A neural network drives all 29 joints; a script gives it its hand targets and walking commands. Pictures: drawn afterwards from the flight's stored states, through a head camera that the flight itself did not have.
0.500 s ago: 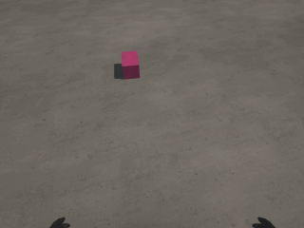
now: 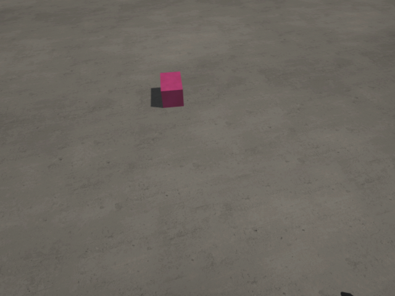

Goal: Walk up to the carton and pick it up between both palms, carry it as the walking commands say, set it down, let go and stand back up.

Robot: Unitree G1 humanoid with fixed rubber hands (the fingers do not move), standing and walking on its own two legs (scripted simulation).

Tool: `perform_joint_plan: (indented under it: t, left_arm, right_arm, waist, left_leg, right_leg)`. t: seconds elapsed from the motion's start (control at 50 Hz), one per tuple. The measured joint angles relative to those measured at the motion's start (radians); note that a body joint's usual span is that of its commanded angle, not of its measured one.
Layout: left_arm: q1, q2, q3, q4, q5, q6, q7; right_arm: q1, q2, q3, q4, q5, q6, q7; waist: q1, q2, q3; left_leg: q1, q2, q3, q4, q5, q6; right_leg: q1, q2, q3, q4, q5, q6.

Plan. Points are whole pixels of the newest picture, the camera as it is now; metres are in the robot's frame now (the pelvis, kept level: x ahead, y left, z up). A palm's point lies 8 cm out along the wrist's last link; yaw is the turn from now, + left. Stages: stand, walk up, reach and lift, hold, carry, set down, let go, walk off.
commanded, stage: stand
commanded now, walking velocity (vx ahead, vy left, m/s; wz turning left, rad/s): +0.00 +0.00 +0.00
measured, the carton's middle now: (171, 89) +1.78 +0.25 -0.70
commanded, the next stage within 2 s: walk up in 0.54 s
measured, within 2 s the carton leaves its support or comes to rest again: neither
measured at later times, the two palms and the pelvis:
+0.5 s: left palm out of the picture +0.09 +0.30 -0.11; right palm out of the picture +0.10 -0.31 -0.11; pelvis +0.01 +0.00 +0.00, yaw +0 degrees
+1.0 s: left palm out of the picture +0.06 +0.39 -0.11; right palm (348, 264) +0.21 -0.30 -0.08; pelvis +0.06 +0.03 -0.01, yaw +6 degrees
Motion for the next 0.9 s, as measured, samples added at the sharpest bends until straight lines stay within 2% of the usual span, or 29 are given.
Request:
perform_joint_plan:
  t: [0.72, 0.78, 0.82, 0.86, 0.9]
  left_arm:
    - [-0.007, -0.001, 0.011, 0.002, -0.001, -0.004, 0.000]
    - [0.029, 0.016, 0.041, -0.055, 0.007, -0.021, -0.028]
    - [0.061, 0.036, 0.059, -0.101, 0.013, -0.043, -0.041]
    - [0.089, 0.060, 0.076, -0.131, 0.021, -0.060, -0.049]
    - [0.126, 0.080, 0.087, -0.146, 0.023, -0.064, -0.053]
  right_arm:
    - [-0.011, -0.003, 0.000, 0.004, 0.000, 0.008, -0.001]
    - [0.032, -0.018, -0.029, -0.043, -0.012, -0.003, 0.033]
    - [0.062, -0.039, -0.050, -0.072, -0.014, -0.004, 0.049]
    - [0.072, -0.057, -0.061, -0.084, -0.018, 0.000, 0.060]
    - [0.076, -0.078, -0.068, -0.095, -0.018, -0.002, 0.077]
  waist:
    - [-0.002, 0.000, 0.001]
    - [0.000, 0.001, -0.023]
    - [0.000, 0.011, -0.032]
    - [0.003, 0.009, -0.029]
    - [0.006, 0.014, -0.025]
  left_leg:
    - [0.013, 0.010, 0.001, -0.023, 0.000, -0.007]
    - [-0.041, 0.008, -0.001, 0.094, -0.133, 0.041]
    - [-0.098, 0.016, -0.005, 0.215, -0.202, 0.068]
    - [-0.189, 0.014, -0.006, 0.383, -0.225, 0.062]
    - [-0.258, 0.029, 0.000, 0.449, -0.210, 0.047]
  right_leg:
    - [0.017, 0.007, -0.002, -0.032, 0.005, -0.004]
    - [-0.026, -0.001, -0.016, 0.069, -0.142, -0.032]
    - [-0.039, 0.000, -0.036, 0.108, -0.146, -0.036]
    - [-0.027, -0.012, -0.058, 0.108, -0.099, -0.030]
    - [0.008, -0.020, -0.078, 0.083, -0.108, -0.015]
